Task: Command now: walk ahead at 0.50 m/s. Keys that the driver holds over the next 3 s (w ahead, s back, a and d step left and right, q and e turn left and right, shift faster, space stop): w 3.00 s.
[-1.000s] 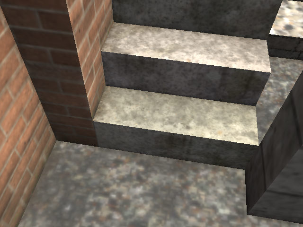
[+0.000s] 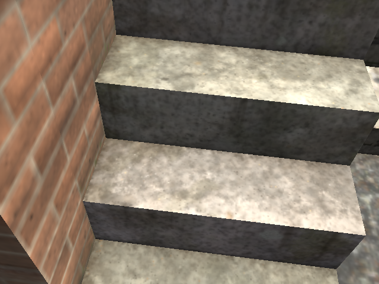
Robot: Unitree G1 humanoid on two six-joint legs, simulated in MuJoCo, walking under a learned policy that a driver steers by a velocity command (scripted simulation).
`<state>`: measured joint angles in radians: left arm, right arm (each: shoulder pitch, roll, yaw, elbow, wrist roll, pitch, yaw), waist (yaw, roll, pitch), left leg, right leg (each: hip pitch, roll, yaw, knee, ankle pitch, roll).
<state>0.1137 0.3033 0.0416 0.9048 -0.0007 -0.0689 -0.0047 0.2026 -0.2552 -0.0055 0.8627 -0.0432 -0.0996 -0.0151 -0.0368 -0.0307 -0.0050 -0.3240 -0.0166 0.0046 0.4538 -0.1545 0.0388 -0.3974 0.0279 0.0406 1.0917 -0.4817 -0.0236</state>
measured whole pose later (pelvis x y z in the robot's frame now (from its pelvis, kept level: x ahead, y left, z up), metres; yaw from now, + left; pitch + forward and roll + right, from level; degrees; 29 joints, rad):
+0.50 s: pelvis +0.13 -0.02 +0.00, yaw +1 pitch +3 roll +0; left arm 0.42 0.22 0.05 1.13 0.02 0.00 0.04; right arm 0.21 -0.17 -0.01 0.87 0.00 -0.05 -0.03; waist 0.02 0.03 -0.05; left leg -0.98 -0.01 -0.05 1.97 -0.40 0.00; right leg -0.20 -0.01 -0.07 0.43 -0.29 -0.04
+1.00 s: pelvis +0.22 +0.00 +0.13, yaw +1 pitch +0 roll +2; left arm 0.19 0.35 -0.02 0.75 0.03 0.18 -0.01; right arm 0.34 -0.24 -0.01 0.79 -0.03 -0.06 -0.16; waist 0.00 -0.06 0.10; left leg -0.65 0.11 0.01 1.05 -0.55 -0.08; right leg -0.87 0.12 0.13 2.08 -0.29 0.07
